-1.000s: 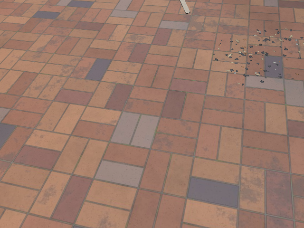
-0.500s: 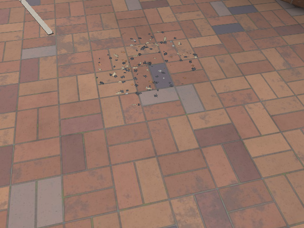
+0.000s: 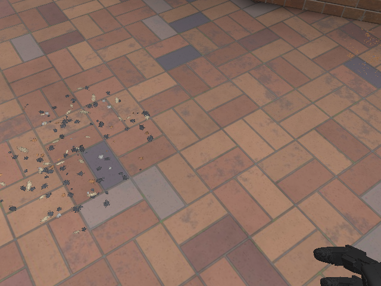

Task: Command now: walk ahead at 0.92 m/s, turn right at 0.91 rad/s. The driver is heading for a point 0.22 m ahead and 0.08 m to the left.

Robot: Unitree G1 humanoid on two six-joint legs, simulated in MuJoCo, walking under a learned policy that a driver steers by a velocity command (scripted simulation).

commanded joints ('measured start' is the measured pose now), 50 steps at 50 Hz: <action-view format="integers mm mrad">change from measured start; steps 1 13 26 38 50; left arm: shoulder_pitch -72 -154 -165 -292 -205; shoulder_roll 183 29 92 -20 -20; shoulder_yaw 52 -7 -34 -50 -31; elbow -77 -131 -130 -35 133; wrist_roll -7 35 48 5 5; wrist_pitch -21 47 14 56 49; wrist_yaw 6 -12 10 44 43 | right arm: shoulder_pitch -14 319 506 324 254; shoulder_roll -112 -124 -43 -45 -54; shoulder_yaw -33 -72 -53 -47 -53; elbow -49 150 223 294 356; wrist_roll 11 23 42 10 26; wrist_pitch -11 -53 11 99 56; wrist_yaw -4 -12 -16 -47 -51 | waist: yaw -44 -94 -101 -130 -91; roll -19 110 -225 -55 16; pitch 6 -116 -273 -88 -4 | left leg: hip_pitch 376 652 365 655 491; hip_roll -100 149 -137 -96 -42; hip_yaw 86 -88 171 38 -23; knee -148 -354 130 -316 -411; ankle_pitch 97 693 -524 -191 -234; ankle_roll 25 232 73 79 120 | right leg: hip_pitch -242 -602 70 -405 -207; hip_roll -203 -131 -578 -305 -249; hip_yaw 196 -72 217 35 -36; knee -64 829 133 -38 2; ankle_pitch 592 -49 1216 12 246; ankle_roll -65 143 -110 72 109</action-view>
